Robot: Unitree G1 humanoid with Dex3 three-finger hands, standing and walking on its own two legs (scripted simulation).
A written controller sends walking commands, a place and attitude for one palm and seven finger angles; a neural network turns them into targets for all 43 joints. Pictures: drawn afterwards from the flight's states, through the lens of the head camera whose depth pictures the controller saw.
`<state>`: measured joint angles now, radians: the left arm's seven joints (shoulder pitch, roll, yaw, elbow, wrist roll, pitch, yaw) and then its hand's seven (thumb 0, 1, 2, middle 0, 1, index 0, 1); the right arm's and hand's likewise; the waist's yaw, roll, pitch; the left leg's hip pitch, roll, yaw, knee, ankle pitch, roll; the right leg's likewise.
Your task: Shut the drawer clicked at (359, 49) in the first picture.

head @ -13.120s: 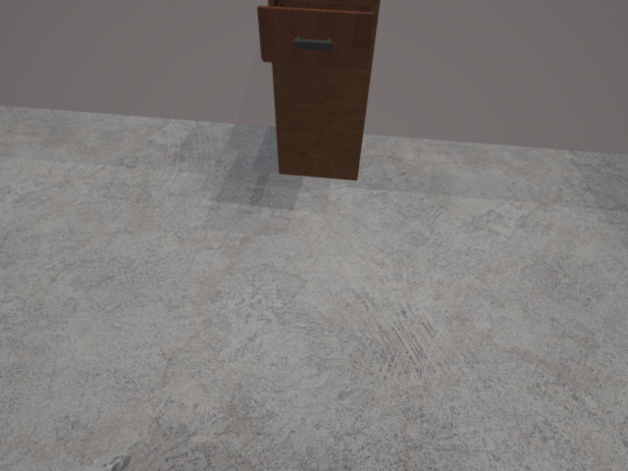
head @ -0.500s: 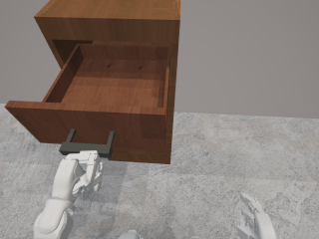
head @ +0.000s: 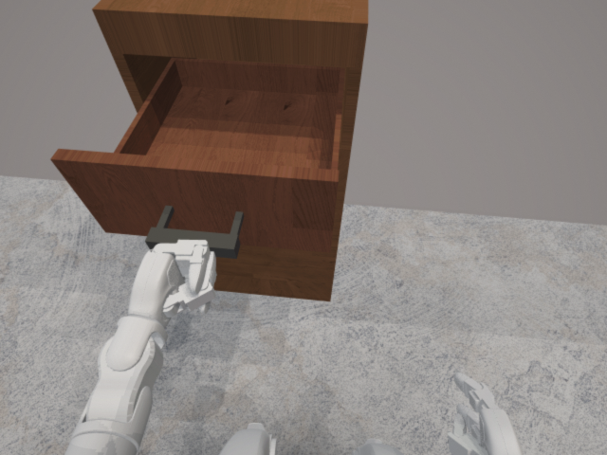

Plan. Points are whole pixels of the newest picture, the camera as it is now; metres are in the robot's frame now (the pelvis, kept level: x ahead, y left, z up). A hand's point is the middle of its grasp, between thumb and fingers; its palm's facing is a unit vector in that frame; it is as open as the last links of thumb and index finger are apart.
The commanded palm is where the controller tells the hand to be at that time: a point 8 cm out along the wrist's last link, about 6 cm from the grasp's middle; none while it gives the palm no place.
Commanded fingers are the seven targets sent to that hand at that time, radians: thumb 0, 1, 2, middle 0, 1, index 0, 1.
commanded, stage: push the drawer shut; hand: left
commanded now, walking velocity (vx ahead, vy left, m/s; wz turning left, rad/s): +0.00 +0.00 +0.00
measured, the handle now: (198, 229) +0.39 +0.16 +0.07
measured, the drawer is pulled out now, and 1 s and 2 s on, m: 0.25 0.11 0.00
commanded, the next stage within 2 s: none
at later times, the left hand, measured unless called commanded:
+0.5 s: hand (225, 233) +0.39 +0.13 +0.06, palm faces -0.11 -0.99 -0.04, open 2.8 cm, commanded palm +0.39 +0.18 +0.07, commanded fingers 0.00 0.90 0.90 -1.40 -1.60 -1.40 -1.60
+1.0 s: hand (237, 201) +0.45 +0.12 +0.06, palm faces -0.09 -0.99 -0.05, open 2.9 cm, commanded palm +0.44 +0.17 +0.07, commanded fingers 0.00 0.90 0.90 -1.40 -1.60 -1.40 -1.60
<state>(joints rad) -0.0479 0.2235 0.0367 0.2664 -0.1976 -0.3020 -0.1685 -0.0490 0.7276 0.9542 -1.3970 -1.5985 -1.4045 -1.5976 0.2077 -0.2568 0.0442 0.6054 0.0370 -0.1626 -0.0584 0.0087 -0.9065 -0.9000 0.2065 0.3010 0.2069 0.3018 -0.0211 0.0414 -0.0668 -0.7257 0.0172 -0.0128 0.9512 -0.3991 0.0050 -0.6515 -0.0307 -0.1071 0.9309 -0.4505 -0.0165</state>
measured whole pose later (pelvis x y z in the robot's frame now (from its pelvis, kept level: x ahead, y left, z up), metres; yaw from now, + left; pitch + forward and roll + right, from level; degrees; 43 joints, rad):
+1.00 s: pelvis +0.00 +0.00 +0.00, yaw -2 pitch +15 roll -1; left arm -0.63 0.27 0.18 0.91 -0.14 -0.40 -0.14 -0.03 0.79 0.97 -1.40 -1.60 -1.40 -1.60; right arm 0.30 -0.26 0.02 0.66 0.02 -0.06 -0.02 0.00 -0.91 -0.90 0.21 0.30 0.21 0.30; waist -0.09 0.03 -0.08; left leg -0.82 0.04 0.01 0.96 -0.40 0.00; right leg -0.76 -0.01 -0.08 0.95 -0.44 -0.02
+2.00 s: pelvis +0.00 +0.02 -0.03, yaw -4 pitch +24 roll -4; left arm -1.10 0.49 0.33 1.28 -0.01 -0.37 -0.13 0.00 0.69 0.95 -1.40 -1.60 -1.40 -1.60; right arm 0.43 -0.27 0.05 0.67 -0.05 -0.02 0.01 0.00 -0.91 -0.90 0.21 0.30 0.21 0.30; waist -0.22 0.05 -0.10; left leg -1.08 0.05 0.00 1.09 -0.43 0.03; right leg -1.00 0.01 -0.08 1.02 -0.44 0.00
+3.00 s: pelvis +0.01 +0.01 -0.02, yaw -5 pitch +23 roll -3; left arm -0.99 0.43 0.35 1.18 -0.03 -0.36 -0.10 -0.01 0.83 0.92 -1.40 -1.60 -1.40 -1.60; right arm 0.42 -0.26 0.04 0.62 -0.03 0.04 0.03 0.00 -0.91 -0.90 0.21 0.30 0.21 0.30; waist -0.21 0.05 -0.11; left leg -1.01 0.07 0.02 1.05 -0.44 0.02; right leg -0.95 0.02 -0.06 0.99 -0.44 -0.01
